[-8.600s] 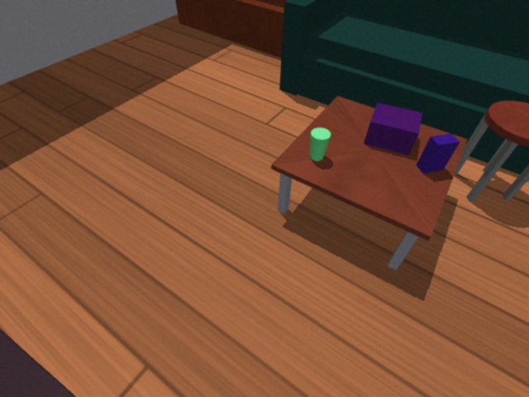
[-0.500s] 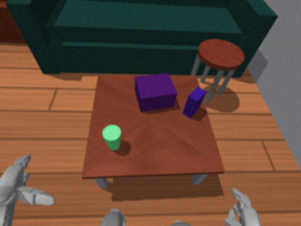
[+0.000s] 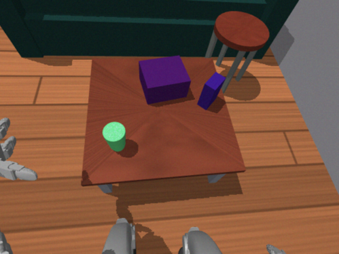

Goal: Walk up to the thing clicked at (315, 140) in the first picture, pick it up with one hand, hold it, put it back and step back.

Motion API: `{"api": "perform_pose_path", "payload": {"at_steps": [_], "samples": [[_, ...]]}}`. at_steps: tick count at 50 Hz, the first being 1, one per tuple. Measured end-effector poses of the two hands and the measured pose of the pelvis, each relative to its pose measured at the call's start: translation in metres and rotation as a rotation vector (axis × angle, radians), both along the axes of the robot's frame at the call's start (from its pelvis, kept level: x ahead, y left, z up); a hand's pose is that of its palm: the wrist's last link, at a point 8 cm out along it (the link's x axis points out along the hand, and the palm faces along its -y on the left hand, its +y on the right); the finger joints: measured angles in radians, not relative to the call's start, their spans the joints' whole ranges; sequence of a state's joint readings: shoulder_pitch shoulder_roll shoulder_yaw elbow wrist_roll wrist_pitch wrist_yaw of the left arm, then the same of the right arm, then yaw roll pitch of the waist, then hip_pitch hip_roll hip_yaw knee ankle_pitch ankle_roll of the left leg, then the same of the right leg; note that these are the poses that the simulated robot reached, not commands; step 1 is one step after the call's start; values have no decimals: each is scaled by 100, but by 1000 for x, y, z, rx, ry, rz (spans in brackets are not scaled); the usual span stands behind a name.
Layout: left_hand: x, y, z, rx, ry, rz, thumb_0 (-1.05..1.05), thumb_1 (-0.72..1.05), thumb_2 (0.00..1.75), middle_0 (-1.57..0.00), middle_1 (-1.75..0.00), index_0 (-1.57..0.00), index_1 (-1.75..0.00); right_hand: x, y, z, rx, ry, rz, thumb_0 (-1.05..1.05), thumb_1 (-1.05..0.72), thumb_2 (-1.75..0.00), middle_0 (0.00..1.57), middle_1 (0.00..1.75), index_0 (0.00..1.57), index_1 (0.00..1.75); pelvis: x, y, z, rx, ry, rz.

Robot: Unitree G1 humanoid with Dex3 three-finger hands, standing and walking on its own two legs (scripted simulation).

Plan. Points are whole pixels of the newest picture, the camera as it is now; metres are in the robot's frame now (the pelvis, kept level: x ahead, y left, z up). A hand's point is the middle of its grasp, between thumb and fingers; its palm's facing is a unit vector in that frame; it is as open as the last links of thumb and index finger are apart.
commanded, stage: go down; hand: left
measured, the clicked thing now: (116, 138) +0.53 +0.17 -0.31
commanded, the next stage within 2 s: none
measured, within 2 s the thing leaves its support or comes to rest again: neither
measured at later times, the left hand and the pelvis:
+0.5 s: hand (19, 128) +0.41 +0.35 -0.01, palm faces +0.15 -0.98 -0.11, open 17.3 cm; pelvis +0.00 +0.00 -0.02, yaw -1 degrees
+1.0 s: hand (19, 117) +0.44 +0.35 -0.01, palm faces +0.15 -0.99 -0.08, open 17.6 cm; pelvis -0.01 +0.00 -0.03, yaw -1 degrees
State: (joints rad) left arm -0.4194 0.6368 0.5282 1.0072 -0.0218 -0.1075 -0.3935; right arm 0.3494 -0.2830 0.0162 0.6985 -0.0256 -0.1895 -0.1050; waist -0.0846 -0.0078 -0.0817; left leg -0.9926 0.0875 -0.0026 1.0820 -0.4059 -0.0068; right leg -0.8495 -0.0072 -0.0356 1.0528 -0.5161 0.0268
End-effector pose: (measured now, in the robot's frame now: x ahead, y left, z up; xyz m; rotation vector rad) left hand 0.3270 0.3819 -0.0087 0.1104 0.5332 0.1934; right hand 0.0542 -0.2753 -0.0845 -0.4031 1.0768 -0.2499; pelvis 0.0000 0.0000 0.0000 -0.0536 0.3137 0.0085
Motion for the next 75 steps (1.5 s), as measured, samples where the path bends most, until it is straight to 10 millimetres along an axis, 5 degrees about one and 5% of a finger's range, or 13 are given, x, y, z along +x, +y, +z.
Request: {"api": "perform_pose_path", "payload": {"at_steps": [12, 25, 52, 75], "samples": [[34, 11, 8, -11, -101, -15, -1, -46, 7, -6, -1, -4, -3, 12, -4, -4, -20, 6, 50, 1, -89, -89, 20, 30, 20, 30, -5, -3, -10, -11, 43, 1], [58, 17, 6, -21, -182, -26, -1, -47, 8, -6, -2, -3, -4, 0, 1, -19, -12, 87, 49, 0, -89, -90, 20, 30, 20, 30, -5, 0, -23, -25, 86, 1], [84, 22, 11, -32, -253, -37, -1, -57, 6, -6, -3, -4, -5, -20, 9, -29, -4, 157, 23, 0, -91, -90, 20, 30, 20, 30, -7, 4, -33, -40, 116, -2], [104, 27, 16, -42, -303, -36, -1, -59, 6, -6, -3, -4, -5, -15, 10, -31, -2, 179, 22, 0, -91, -90, 20, 30, 20, 30, -1, 5, -36, -44, 139, -3]]}}
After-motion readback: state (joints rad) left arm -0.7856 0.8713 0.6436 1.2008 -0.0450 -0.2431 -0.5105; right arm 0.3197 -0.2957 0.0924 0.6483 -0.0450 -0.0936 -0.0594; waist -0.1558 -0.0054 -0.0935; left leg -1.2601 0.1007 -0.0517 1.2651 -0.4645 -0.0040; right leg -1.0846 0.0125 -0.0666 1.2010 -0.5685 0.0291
